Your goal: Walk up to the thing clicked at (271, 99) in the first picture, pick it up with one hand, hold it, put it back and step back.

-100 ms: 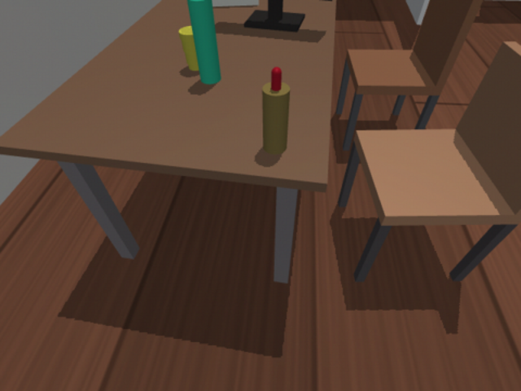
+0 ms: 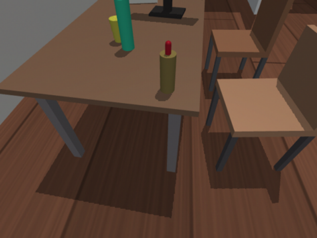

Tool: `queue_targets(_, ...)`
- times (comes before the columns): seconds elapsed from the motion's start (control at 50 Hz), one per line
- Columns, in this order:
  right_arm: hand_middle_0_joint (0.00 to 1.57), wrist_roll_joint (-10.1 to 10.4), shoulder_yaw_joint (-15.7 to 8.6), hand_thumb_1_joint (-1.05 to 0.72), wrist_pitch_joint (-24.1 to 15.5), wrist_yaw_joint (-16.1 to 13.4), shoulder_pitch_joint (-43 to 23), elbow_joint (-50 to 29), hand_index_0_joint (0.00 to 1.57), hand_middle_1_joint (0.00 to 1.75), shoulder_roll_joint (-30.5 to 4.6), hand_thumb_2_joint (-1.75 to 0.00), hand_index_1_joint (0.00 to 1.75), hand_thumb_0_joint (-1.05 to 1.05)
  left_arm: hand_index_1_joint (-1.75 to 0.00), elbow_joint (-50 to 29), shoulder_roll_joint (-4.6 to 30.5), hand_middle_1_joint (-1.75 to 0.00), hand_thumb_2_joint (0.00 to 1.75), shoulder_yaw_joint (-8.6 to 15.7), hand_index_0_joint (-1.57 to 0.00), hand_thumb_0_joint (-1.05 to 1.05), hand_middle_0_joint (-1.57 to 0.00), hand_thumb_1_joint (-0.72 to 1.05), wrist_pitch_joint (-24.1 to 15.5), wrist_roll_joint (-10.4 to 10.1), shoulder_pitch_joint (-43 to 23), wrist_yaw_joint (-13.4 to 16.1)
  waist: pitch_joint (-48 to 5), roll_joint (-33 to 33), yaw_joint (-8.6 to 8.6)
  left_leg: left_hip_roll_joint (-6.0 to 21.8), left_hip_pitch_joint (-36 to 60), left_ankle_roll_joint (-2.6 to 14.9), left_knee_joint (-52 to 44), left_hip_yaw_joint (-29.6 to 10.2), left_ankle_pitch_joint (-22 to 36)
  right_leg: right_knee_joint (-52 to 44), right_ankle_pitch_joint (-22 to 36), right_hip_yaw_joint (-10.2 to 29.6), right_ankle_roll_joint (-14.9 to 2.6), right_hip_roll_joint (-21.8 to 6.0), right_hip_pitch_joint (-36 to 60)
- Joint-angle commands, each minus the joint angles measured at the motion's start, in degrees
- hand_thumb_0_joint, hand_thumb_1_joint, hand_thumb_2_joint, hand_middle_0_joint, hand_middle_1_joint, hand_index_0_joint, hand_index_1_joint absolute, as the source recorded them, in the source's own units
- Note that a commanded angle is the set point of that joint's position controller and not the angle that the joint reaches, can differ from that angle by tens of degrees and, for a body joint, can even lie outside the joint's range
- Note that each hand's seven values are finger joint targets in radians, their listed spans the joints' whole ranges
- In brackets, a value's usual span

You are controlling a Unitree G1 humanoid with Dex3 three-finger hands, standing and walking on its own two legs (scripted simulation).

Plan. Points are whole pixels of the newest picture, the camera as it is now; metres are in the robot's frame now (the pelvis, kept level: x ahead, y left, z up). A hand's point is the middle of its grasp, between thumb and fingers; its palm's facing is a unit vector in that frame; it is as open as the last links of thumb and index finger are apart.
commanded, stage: stand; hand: left
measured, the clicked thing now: (167, 67) +0.69 +0.01 +0.05
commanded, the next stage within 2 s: walk up in 1.02 s
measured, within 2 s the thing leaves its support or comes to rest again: neither
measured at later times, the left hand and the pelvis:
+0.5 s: hand out of the picture +0.08 +0.25 -0.15, palm faces -0.03 -0.94 -0.34, open 7.4 cm; pelvis +0.01 +0.00 +0.00, yaw +0 degrees
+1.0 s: hand out of the picture +0.09 +0.25 -0.15, palm faces -0.02 -0.94 -0.34, open 7.4 cm; pelvis +0.02 +0.00 +0.00, yaw +0 degrees
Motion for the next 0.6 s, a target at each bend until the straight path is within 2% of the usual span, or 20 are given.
queue_targets(0.0,0.20,-0.29,-2.33,-0.90,-1.27,-0.60,-2.28,-3.54,0.20,0.30,-11.40,-0.90,0.30,0.00,-0.30,-3.45,12.49,-0.30,0.90,2.39,-0.20,0.00,-0.20,0.90,-1.29,-0.35,-2.55,1.04,-3.15,-0.87,-0.10,6.07,-0.63,2.59,-3.33,-4.48,2.55,-5.02,2.94,6.68,-0.72,-7.65,0.42)
queue_targets(0.02,0.20,-0.25,-2.38,-0.90,-1.32,-0.68,-2.44,-3.54,0.20,0.30,-11.56,-0.90,0.30,0.00,-0.30,-3.39,12.43,-0.30,0.90,2.51,-0.20,0.00,-0.20,0.90,-1.22,-0.42,-2.71,1.08,-3.63,-0.10,0.05,6.18,-0.71,2.56,-3.36,-4.57,3.31,-4.38,4.13,6.54,-0.74,-7.66,1.36)
queue_targets(0.12,0.20,-0.14,-2.44,-0.90,-1.22,-0.66,-2.61,-3.34,0.20,0.30,-11.65,-0.90,0.30,0.00,-0.30,-3.29,12.37,-0.30,0.90,2.43,-0.20,0.00,-0.20,0.90,-1.20,-0.44,-2.42,1.13,-2.84,-0.60,0.09,6.04,-0.41,2.43,-3.32,-4.51,2.44,-5.29,2.72,6.52,-0.72,-7.63,0.40)
queue_targets(0.24,0.20,-0.15,-2.32,-0.90,-1.32,-0.68,-2.13,-3.19,0.20,0.30,-11.66,-0.90,0.30,0.00,-0.30,-3.29,12.57,-0.30,0.90,2.52,-0.20,0.00,-0.20,0.90,-1.27,-0.54,-1.54,1.14,-3.89,-0.27,0.15,6.18,0.66,2.44,-3.33,-4.38,5.67,-4.37,6.48,6.22,-0.71,-7.60,1.52)
queue_targets(0.32,0.20,-0.13,-2.28,-0.90,-1.13,-0.75,-2.16,-3.05,0.20,0.30,-11.62,-0.90,0.30,0.00,-0.30,-3.18,12.38,-0.30,0.90,2.47,-0.20,0.00,-0.20,0.90,-1.12,-0.47,-1.72,1.24,-2.82,-0.08,0.13,6.20,-0.16,2.41,-3.69,-4.54,3.77,-5.03,4.45,6.38,-0.60,-7.57,1.07)
queue_targets(0.34,0.20,-0.15,-2.35,-0.90,-1.14,-0.82,-2.58,-3.33,0.20,0.30,-11.62,-0.90,0.30,0.00,-0.30,-3.26,12.50,-0.30,0.90,2.50,-0.20,0.00,-0.20,0.90,-1.05,-0.37,-1.62,1.21,-3.87,-0.81,0.21,6.32,0.94,2.56,-3.22,-4.32,5.33,-4.70,6.25,6.29,-0.82,-7.77,1.49)
queue_targets(0.5,0.20,-0.08,-2.28,-0.90,-1.24,-0.90,-2.49,-3.22,0.20,0.30,-11.66,-0.90,0.30,0.00,-0.30,-3.14,12.63,-0.30,0.90,2.62,-0.20,0.00,-0.20,0.90,-0.97,-0.53,-1.49,1.24,-3.64,-0.82,0.27,6.36,1.58,2.24,-3.72,-4.39,6.75,-4.48,6.90,6.22,-0.78,-7.64,1.28)
queue_targets(0.54,0.20,-0.09,-2.32,-0.90,-1.23,-0.88,-2.77,-3.11,0.20,0.30,-11.99,-0.90,0.30,0.00,-0.30,-2.90,12.25,-0.30,0.90,2.56,-0.20,0.00,-0.20,0.90,-1.00,-0.55,-1.23,1.23,-3.15,-0.25,0.39,6.23,1.34,2.35,-3.60,-4.30,5.63,-4.97,6.40,6.24,-0.66,-7.62,1.09)
queue_targets(0.58,0.20,-0.10,-2.44,-0.90,-1.13,-0.89,-2.86,-3.34,0.20,0.30,-11.98,-0.90,0.30,0.00,-0.30,-3.20,12.52,-0.30,0.90,2.64,-0.20,0.00,-0.20,0.90,-1.08,-0.45,-1.60,1.28,-4.40,-0.76,0.20,6.28,2.08,2.39,-3.10,-4.09,6.70,-5.05,7.74,6.32,-0.71,-7.86,1.92)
